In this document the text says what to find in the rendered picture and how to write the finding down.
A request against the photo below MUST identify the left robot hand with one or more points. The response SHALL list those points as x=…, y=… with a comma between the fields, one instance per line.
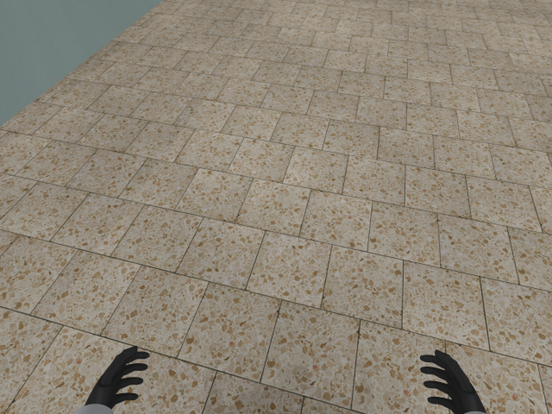
x=105, y=390

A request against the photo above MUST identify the right robot hand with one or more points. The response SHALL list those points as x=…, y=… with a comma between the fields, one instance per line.
x=459, y=388

